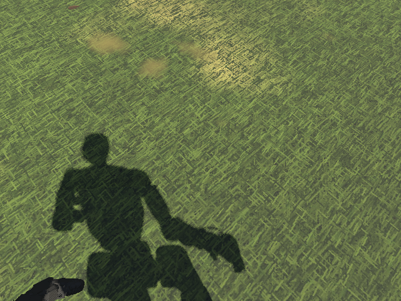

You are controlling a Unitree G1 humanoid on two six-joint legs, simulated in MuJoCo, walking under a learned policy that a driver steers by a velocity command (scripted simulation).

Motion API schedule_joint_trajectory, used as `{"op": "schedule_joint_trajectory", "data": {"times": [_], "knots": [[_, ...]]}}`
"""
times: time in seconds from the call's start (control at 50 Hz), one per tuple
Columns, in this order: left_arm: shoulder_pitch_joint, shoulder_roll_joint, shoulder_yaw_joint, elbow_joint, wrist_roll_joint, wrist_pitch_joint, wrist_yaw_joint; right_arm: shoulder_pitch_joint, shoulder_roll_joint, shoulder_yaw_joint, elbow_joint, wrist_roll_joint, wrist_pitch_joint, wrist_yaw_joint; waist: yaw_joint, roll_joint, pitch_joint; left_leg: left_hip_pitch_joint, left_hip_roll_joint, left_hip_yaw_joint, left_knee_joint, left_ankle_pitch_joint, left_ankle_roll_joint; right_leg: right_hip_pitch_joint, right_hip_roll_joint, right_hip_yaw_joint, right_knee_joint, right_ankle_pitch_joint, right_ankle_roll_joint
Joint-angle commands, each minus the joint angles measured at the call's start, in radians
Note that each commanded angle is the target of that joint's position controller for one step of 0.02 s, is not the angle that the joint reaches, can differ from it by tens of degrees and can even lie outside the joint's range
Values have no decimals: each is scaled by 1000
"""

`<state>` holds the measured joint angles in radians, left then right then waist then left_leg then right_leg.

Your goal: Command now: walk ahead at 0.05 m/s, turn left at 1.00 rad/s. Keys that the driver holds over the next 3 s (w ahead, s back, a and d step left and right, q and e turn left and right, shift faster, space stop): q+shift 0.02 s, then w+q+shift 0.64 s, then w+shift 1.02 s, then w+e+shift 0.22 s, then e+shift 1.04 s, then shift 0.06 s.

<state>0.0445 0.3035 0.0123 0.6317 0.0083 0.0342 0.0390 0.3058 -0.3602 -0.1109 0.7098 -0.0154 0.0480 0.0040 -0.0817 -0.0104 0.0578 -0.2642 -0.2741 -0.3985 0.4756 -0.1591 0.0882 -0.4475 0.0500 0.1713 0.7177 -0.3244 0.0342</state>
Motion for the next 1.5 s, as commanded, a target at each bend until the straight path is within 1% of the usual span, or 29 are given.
{"op": "schedule_joint_trajectory", "data": {"times": [0.02, 0.04, 0.06, 0.08, 0.1, 0.12, 0.2, 0.36, 0.5, 0.56, 0.62, 0.64, 0.66, 0.68, 0.7, 0.74, 0.8, 0.92, 1.02, 1.08, 1.1, 1.12, 1.14, 1.16, 1.2, 1.26, 1.32, 1.42, 1.5], "knots": [[31, 116, 35, -55, -10, -28, 15, -35, -135, -32, -65, 4, -9, 2, 60, 162, -94, 73, 237, -302, -35, 281, 28, 156, 40, -21, -226, 20, -10], [83, 124, 39, -41, -3, -35, 19, -52, -128, -29, -67, 11, -11, 3, 96, 116, -121, -21, 190, -276, 1, -5, -4, 312, 7, -15, -373, 74, -15], [89, 176, 54, -46, -1, -36, 26, 10, -64, -14, -68, 12, -15, 4, 72, -77, -176, -186, 97, -139, 157, -492, -45, 510, -182, 134, -447, -67, -53], [119, 258, 67, -68, 10, -27, 26, 11, -37, -2, -93, 10, -18, 4, 93, -209, -200, -378, -4, 107, 408, -532, -67, 590, -423, 418, -531, -358, -137], [112, 254, 75, -40, 25, -22, 20, -72, -128, -10, -108, -31, -26, 11, 105, -165, -119, -458, 95, 162, 503, -350, -71, 485, -428, 481, -569, -442, -177], [84, 200, 66, -36, 20, -23, 12, -106, -150, -17, -111, -39, -28, 22, 90, -126, -63, -462, 153, 180, 549, -258, -76, 425, -384, 380, -556, -402, -164], [118, 155, 52, -21, 14, -43, -11, -68, -111, 0, -90, -24, -11, 76, 81, -130, -25, -504, 212, 279, 745, -108, -91, 375, -265, 94, -568, -255, -109], [315, 166, 70, 58, 19, -103, -35, -234, -69, 26, -135, -16, -18, 92, 143, -88, 38, -684, 315, 313, 750, 55, -101, 464, -315, -96, -602, -142, -104], [455, 123, 64, 162, 35, -121, -28, -440, -10, 62, -196, -18, -33, 116, 188, -65, 147, -736, 368, 444, 547, 16, -13, 583, -346, -309, -639, 71, -98], [478, 131, 60, 207, 43, -117, -19, -487, 29, 88, -223, -17, -37, 113, 161, -65, 139, -609, 331, 548, 403, -90, 60, 624, -333, -443, -556, 580, -87], [437, 224, 75, 206, 35, -92, -7, -217, -16, 65, -146, -7, -42, 83, -12, -118, -65, -137, 161, 632, 337, -217, 132, 563, -365, -494, -163, 1442, -94], [407, 248, 80, 187, 24, -87, -14, -15, -66, 36, -87, -5, -51, 68, -100, -120, -175, 152, 130, 580, 283, -204, 166, 427, -381, -473, 92, 1399, -99], [396, 217, 74, 177, 35, -88, -26, 142, -132, -2, -16, -8, -52, 44, -149, -41, -256, 468, 169, 428, 173, -231, 184, 181, -327, -452, 401, 894, -69], [374, 90, 47, 74, 21, -102, -54, 42, -253, -32, -37, 2, -33, 25, -22, 253, -281, 722, 471, -154, -15, -483, 283, -291, -105, -401, 792, -114, 3], [264, 160, 52, 4, 16, -127, -53, 109, -261, -34, -69, -11, -26, 17, -72, 79, -396, 748, 542, -411, -150, -452, 314, -384, -86, -173, 879, -57, -7], [238, 120, 35, 14, 1, -142, -45, 98, -178, -14, 5, -16, -48, -7, 2, -29, -122, 465, 518, -189, -205, -158, 255, -387, -179, -158, 744, 41, -28], [348, 85, 23, 69, 50, -91, -59, -19, -63, 34, 3, -5, -100, -18, 133, -18, -33, 140, 395, 33, -239, 14, 214, -197, -242, -141, 578, 11, -19], [47, 36, 2, -22, 32, -77, -86, 99, -46, 46, 80, 18, -155, 8, 67, 16, 103, 40, 274, 235, -356, 439, 133, -220, -189, -261, 155, 305, -25], [-51, 54, 2, -37, 18, -90, -91, 162, -109, 44, 136, 32, -175, -11, 48, 39, 31, 253, 330, 267, -386, 904, 55, -5, -48, -313, -174, 521, -107], [236, 167, 45, 45, 4, -85, -56, 118, -180, 24, 145, -23, -153, -29, 213, 108, -166, 352, 394, 267, 0, 1251, 20, 308, 36, -275, -136, 292, -138], [458, 197, 63, 105, 7, -79, -34, 45, -185, 21, 137, -36, -138, -34, 342, 99, -241, 254, 378, 300, 295, 1158, 22, 517, 0, -257, -156, 223, -160], [661, 258, 87, 149, 20, -73, -8, 12, -89, 45, 122, -49, -141, -37, 408, -34, -343, 83, 285, 356, 776, 649, 37, 708, -204, -48, -91, -46, -215], [576, 283, 95, 152, 36, -81, -24, 195, 32, 73, 91, 32, -156, -7, 212, -404, -494, -325, 72, 273, 1123, -312, -20, 963, -450, 620, -294, -260, -384], [446, 182, 88, 113, 28, -81, -43, 88, -39, 78, 97, 7, -163, -14, 238, -122, -371, -435, 159, 241, 1132, -215, 28, 843, -399, 639, -405, -277, -374], [361, 75, 62, 141, 27, -97, -52, -37, -42, 84, 62, -5, -161, -2, 166, 96, -129, -435, 260, 259, 1019, -123, 45, 517, -368, 396, -467, -170, -341], [356, 50, 40, 199, 24, -130, -50, -56, 34, 110, 30, -23, -108, 19, 63, 39, 13, -381, 318, 249, 874, -174, 24, 213, -278, 183, -556, -134, -280], [359, 86, 43, 224, 3, -162, -60, -215, 24, 125, -52, -30, -95, 31, 48, -20, 110, -451, 378, 324, 613, -3, -15, 119, -226, 32, -688, -35, -271], [413, 133, 59, 240, -35, -193, -68, -384, 40, 140, -80, -7, -124, 69, 98, 10, 105, -206, 369, 447, 147, 420, -11, 160, -182, -158, -797, 292, -226], [476, 187, 67, 285, -14, -161, -56, -424, -5, 116, -80, -32, -129, 57, 108, -48, 44, -194, 283, 502, 21, 267, 34, 503, -232, -214, -632, 789, -180]]}}
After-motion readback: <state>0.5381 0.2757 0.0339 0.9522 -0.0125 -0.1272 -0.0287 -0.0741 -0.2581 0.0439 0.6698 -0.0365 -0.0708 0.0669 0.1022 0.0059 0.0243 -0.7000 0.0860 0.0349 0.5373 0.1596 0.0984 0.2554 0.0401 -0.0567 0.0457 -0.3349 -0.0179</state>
